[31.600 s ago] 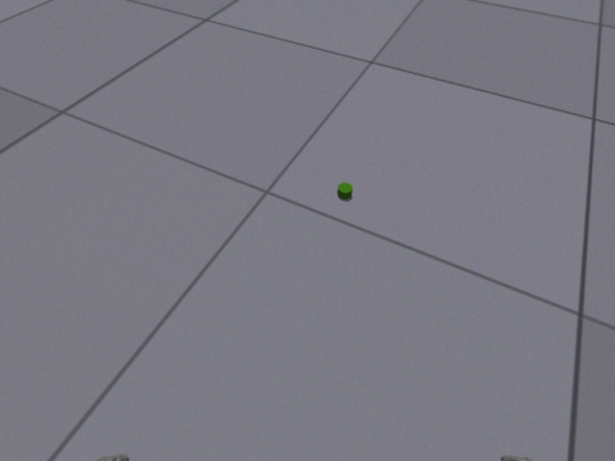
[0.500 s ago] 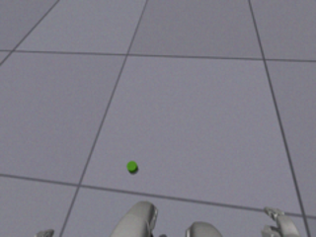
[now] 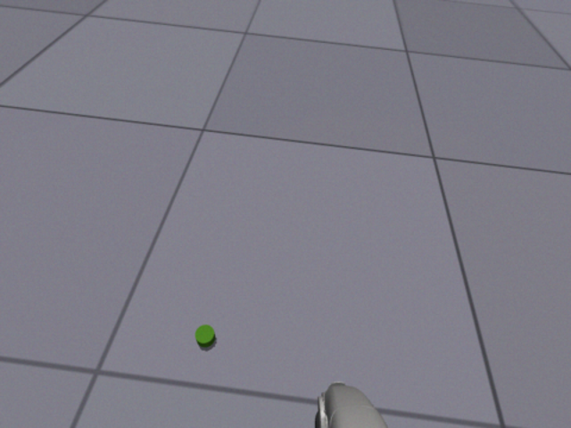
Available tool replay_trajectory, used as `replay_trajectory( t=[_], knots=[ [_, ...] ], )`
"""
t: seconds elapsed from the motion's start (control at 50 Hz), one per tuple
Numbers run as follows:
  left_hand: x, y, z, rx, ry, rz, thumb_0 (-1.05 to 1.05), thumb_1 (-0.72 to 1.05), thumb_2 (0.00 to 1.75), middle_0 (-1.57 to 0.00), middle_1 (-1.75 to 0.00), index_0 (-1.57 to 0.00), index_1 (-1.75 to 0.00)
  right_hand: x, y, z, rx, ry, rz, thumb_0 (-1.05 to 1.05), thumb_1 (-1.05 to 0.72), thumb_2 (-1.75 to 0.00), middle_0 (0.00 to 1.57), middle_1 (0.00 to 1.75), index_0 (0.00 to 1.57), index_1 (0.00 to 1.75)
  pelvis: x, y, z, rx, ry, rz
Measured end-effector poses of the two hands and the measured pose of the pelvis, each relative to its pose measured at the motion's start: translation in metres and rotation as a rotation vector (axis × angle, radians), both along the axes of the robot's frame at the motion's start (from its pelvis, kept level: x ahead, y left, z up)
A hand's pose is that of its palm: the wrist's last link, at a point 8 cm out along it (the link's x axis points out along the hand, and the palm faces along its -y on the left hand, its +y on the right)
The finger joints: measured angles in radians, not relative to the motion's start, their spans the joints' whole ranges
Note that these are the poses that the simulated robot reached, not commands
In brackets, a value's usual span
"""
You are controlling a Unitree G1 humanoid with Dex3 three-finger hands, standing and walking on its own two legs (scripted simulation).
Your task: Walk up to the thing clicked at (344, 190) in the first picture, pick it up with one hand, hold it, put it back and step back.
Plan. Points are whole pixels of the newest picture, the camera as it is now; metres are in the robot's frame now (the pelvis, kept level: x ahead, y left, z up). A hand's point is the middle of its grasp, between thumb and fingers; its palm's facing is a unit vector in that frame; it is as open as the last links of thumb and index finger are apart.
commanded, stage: walk up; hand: left
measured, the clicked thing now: (205, 336) +0.50 +0.24 -0.75
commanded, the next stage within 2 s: stand in 1.36 s
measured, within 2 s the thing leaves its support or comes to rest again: neither
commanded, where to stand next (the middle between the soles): +0.12 +0.00 m, yaw +0 degrees
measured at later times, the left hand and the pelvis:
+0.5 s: hand (87, 424) +0.14 +0.31 -0.17, palm faces +0.00 -0.92 -0.40, open 7.4 cm; pelvis +0.08 +0.02 -0.02, yaw -1 degrees
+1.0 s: hand (119, 389) +0.19 +0.26 -0.15, palm faces -0.05 -0.94 -0.35, open 7.4 cm; pelvis +0.10 +0.01 +0.00, yaw -2 degrees
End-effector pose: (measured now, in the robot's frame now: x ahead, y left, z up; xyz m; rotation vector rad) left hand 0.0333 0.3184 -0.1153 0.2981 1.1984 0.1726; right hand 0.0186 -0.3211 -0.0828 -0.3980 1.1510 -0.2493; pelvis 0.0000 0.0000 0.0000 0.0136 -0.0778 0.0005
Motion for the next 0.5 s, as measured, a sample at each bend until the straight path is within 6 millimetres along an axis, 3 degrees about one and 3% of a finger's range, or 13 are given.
replay_trajectory(
  t=[0.12, 0.18, 0.26, 0.34, 0.44, 0.5],
  knots=[
    [0.037, -0.015, 0.001, 0.115, 0.002, 0.006, 0.01, 0.90, 0.90, -0.21, -0.30, -0.21, -0.30, 0.053, -0.012, -0.049, 0.075, 0.023, -0.006, 0.01, -0.90, -0.90, 0.20, 0.30, 0.20, 0.30, 0.027, -0.017, -0.022, -0.024, 0.022, -0.026],
    [0.048, -0.022, 0.008, 0.119, -0.023, -0.007, 0.00, 0.90, 0.90, -0.21, -0.30, -0.21, -0.30, 0.075, -0.003, -0.061, 0.121, 0.013, 0.016, 0.01, -0.90, -0.90, 0.20, 0.30, 0.20, 0.30, 0.031, -0.019, -0.023, -0.023, 0.016, -0.024],
    [0.057, -0.021, 0.022, 0.121, -0.053, 0.001, 0.00, 0.90, 0.90, -0.21, -0.30, -0.21, -0.30, 0.097, 0.006, -0.059, 0.155, 0.013, 0.047, 0.01, -0.90, -0.90, 0.20, 0.30, 0.20, 0.30, 0.045, -0.014, -0.015, -0.007, 0.020, -0.007],
    [0.066, -0.006, 0.026, 0.133, -0.055, -0.008, 0.00, 0.90, 0.90, -0.21, -0.31, -0.21, -0.30, 0.111, 0.010, -0.051, 0.135, 0.008, 0.052, 0.01, -0.90, -0.90, 0.20, 0.30, 0.20, 0.30, 0.061, -0.005, -0.012, -0.013, 0.029, -0.010],
    [0.086, 0.024, 0.002, 0.118, -0.050, -0.002, 0.00, 0.90, 0.90, -0.21, -0.31, -0.21, -0.30, 0.115, 0.018, -0.045, 0.061, 0.013, 0.027, 0.01, -0.90, -0.90, 0.20, 0.30, 0.20, 0.30, 0.076, 0.014, -0.024, -0.021, 0.021, -0.011],
    [0.102, 0.028, -0.013, 0.087, -0.033, 0.013, 0.00, 0.90, 0.90, -0.21, -0.30, -0.21, -0.30, 0.110, 0.027, -0.038, 0.035, 0.024, -0.003, 0.01, -0.90, -0.90, 0.20, 0.30, 0.20, 0.30, 0.083, 0.022, -0.024, -0.011, 0.019, -0.018]
  ],
)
